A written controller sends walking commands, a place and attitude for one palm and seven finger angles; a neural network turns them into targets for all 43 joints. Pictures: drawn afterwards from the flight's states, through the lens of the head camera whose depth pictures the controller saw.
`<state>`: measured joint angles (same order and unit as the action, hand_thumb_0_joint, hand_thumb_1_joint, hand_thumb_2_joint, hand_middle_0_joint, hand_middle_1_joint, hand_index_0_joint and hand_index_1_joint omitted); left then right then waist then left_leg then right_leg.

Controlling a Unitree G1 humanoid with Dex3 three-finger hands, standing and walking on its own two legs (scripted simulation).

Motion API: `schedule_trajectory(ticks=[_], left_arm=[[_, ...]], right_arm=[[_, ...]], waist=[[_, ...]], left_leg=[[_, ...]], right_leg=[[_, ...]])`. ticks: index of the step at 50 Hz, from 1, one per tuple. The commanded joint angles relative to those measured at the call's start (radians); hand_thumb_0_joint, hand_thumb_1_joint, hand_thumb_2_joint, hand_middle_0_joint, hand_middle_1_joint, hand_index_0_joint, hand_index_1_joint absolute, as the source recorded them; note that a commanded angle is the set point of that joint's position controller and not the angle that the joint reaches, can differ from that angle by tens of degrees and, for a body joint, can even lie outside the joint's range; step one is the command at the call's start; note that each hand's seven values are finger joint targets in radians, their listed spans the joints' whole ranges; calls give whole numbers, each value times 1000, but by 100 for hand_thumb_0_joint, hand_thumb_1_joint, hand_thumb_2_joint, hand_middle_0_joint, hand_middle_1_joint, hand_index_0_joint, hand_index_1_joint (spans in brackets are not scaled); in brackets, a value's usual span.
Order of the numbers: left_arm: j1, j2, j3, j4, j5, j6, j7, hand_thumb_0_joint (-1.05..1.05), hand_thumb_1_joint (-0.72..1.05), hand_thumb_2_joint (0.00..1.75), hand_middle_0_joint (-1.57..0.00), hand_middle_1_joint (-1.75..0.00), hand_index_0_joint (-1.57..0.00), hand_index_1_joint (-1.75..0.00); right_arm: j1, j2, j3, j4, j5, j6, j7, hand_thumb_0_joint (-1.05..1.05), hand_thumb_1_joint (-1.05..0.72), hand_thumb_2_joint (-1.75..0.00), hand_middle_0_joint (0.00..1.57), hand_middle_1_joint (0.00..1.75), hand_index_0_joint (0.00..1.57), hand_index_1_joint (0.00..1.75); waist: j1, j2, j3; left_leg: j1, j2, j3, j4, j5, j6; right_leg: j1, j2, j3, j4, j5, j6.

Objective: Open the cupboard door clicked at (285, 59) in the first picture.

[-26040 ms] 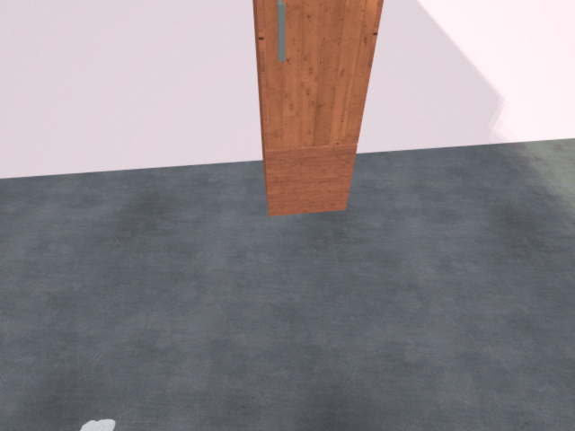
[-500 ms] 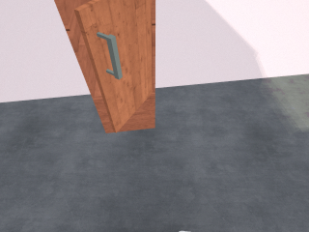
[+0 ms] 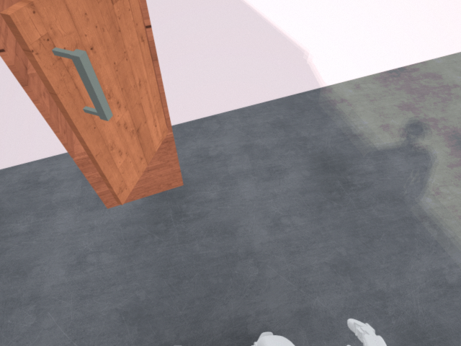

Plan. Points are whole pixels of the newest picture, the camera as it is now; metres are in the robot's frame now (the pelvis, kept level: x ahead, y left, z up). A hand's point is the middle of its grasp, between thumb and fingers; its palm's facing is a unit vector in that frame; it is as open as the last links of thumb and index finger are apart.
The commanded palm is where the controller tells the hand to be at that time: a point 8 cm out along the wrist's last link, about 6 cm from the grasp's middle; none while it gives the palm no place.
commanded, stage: walk to a spot facing it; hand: left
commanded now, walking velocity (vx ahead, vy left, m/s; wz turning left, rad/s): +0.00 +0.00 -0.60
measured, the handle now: (84, 86) +0.55 +0.35 +0.10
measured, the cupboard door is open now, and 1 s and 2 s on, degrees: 50 50 50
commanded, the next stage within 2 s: none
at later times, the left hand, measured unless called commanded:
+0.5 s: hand (155, 338) +0.14 +0.16 -0.17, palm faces -0.28 -0.94 -0.21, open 7.4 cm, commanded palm none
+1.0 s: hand (215, 303) +0.22 +0.05 -0.17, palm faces -0.54 -0.82 -0.18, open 7.4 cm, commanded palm none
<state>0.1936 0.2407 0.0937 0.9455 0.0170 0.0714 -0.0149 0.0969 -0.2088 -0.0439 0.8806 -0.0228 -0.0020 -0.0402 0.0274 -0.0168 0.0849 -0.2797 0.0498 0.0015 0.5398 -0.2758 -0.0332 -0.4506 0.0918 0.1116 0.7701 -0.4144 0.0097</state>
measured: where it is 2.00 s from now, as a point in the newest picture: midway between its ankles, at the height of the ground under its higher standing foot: (338, 307)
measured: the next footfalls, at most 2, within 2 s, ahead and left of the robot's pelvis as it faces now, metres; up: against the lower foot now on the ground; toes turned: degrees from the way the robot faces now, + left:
right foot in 0.18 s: +0.05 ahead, -0.15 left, +0.00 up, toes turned -6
right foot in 0.68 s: +0.01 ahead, -0.19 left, +0.00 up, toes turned -30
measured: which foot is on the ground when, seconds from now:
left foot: down 0.00-0.66, up 0.68-0.96, down 0.98-1.00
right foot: up 0.00-0.16, down 0.18-0.40, up 0.42-0.66, down 0.68-0.98, up 1.00-1.00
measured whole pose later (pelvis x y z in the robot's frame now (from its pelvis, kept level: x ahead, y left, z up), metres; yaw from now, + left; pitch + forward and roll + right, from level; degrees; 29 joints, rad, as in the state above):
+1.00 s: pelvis +0.08 -0.09 +0.00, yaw -36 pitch +1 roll -1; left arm 0.28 0.20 0.08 0.99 0.02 0.01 -0.04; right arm 0.20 -0.22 -0.04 0.89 -0.04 -0.06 0.01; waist 0.00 0.00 0.04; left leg -0.36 0.08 0.08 0.55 -0.22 -0.02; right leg -0.27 0.05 0.06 0.66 -0.42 -0.04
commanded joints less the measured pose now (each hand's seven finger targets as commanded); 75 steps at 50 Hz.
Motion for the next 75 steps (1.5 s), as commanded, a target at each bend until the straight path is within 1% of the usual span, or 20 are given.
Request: schedule_trajectory(ticks=[1,7,9,10,17,20,21,25,31,33,35,46,47,49,50,56,62,64,67,75], left_arm=[[-63,91,26,-122,2,-30,-16,0,90,90,-20,-30,-20,-30],[47,108,20,-99,0,-47,-24,0,90,90,-20,-30,-20,-30],[132,297,51,-81,11,-57,5,0,90,90,-20,-30,-20,-30],[133,323,47,-88,7,-49,9,0,90,90,-20,-30,-20,-30],[-73,214,29,-121,9,-36,22,0,90,90,-20,-30,-20,-30],[-103,103,1,-176,-8,-21,-1,0,90,90,-20,-30,-20,-30],[-136,132,15,-194,-1,-35,-18,0,90,90,-20,-30,-20,-30],[-148,71,5,-154,8,-37,-52,0,90,90,-20,-30,-20,-30],[-109,63,-1,-120,7,-58,-60,0,90,90,-20,-30,-20,-30],[107,202,35,-54,16,-78,-34,0,90,90,-20,-30,-20,-30],[195,299,55,-30,-2,-79,-4,0,90,90,-20,-30,-20,-30],[-7,164,28,-43,5,-104,-7,0,90,90,-20,-30,-20,-30],[-20,123,20,-51,5,-103,-9,0,90,90,-20,-30,-20,-30],[-57,34,-4,-108,-3,-108,-21,0,90,90,-20,-30,-20,-30],[-119,54,4,-126,7,-118,-29,0,90,90,-20,-30,-20,-30],[-116,-14,-18,-83,12,-95,-57,0,90,90,-20,-30,-20,-30],[54,49,5,-4,13,-99,-41,0,90,90,-20,-30,-20,-30],[311,248,52,66,10,-112,-10,0,90,90,-20,-30,-20,-30],[117,131,18,29,3,-110,17,0,90,90,-20,-30,-20,-30],[53,94,14,64,-2,-135,3,0,90,90,-20,-30,-20,-30]], right_arm=[[50,-204,-48,-58,-21,-8,-15,0,-90,-90,20,30,20,30],[69,-234,-62,-56,-6,8,-2,0,-90,-90,20,30,20,30],[17,-122,-39,-123,17,16,10,0,-90,-90,20,30,20,30],[31,-141,-31,-122,19,23,12,0,-90,-90,20,30,20,30],[167,-95,-26,-31,20,16,8,0,-90,-90,20,30,20,30],[265,-294,-56,-32,-18,-8,-11,0,-90,-90,20,30,20,30],[240,-311,-56,-47,-19,-14,-10,0,-90,-90,20,30,20,30],[188,-218,-36,-32,-25,-30,2,0,-90,-90,20,30,20,30],[246,-242,-46,8,-21,-27,18,0,-90,-90,20,30,20,30],[182,-158,-32,-32,1,-25,33,0,-90,-90,20,30,20,30],[16,-151,-24,-116,6,-30,39,0,-90,-90,20,30,20,30],[171,-92,-34,-10,-1,-45,49,0,-90,-90,20,30,20,30],[250,-123,-40,20,-1,-55,36,0,-90,-90,20,30,20,30],[488,-282,-69,63,-32,-65,10,0,-90,-90,20,30,20,30],[466,-279,-67,59,-28,-64,11,0,-90,-90,20,30,20,30],[304,-143,-29,69,-23,-84,21,0,-90,-90,20,30,20,30],[269,-132,-29,95,-16,-51,35,0,-90,-90,20,30,20,30],[182,-30,-7,33,9,-53,50,0,-90,-90,20,30,20,30],[144,-75,-28,57,-3,-53,45,0,-90,-90,20,30,20,30],[259,-7,-17,127,-10,-56,60,0,-90,-90,20,30,20,30]], waist=[[-16,234,-62],[14,157,-149],[65,-306,-140],[67,-234,-125],[-66,-103,-151],[-103,353,-97],[-95,195,-86],[-49,227,-52],[-49,171,-98],[61,-154,-136],[116,-251,-71],[-68,-85,-55],[-106,4,-73],[-199,351,-152],[-183,189,-86],[-66,193,-62],[28,42,-101],[153,-361,-172],[34,-226,-56],[-71,-20,-68]], left_leg=[[74,311,-140,-193,435,194],[21,207,57,76,359,54],[-299,-3,122,476,-390,-41],[-276,28,13,557,-395,-21],[37,-21,57,94,-74,-20],[176,452,-474,-379,-253,174],[71,491,-496,-381,-272,245],[93,289,-97,-300,-81,135],[38,281,71,-170,-128,81],[-337,108,250,261,-238,-20],[-561,78,33,590,-334,-22],[93,-8,113,6,39,-19],[253,30,71,-83,-13,-4],[451,469,-534,-358,-388,187],[367,508,-588,-376,-376,252],[139,266,13,-334,66,132],[-66,190,138,-97,-89,69],[-466,0,213,488,-381,6],[-457,127,10,605,-196,7],[53,24,173,-26,107,-2]], right_leg=[[-110,-102,-77,335,-102,39],[293,-71,-198,-247,216,-4],[418,-473,382,-443,676,-214],[317,-485,391,-437,452,-273],[116,-264,248,-329,393,-152],[-218,-25,-83,168,-192,18],[-190,-109,-32,297,-143,14],[-158,-147,-134,237,-15,22],[190,-81,-265,-193,22,-11],[594,-297,109,-452,-110,-133],[520,-500,480,-584,-187,-296],[77,-245,143,-465,-71,-167],[-23,-198,112,-352,-58,-136],[-320,-22,-120,245,-189,-43],[-375,-113,-57,383,-137,-51],[-141,-185,-157,118,108,-21],[383,-100,-229,-230,148,-49],[684,-502,425,-545,-165,-248],[401,-446,260,-564,-82,-235],[187,-284,-45,-453,121,-152]])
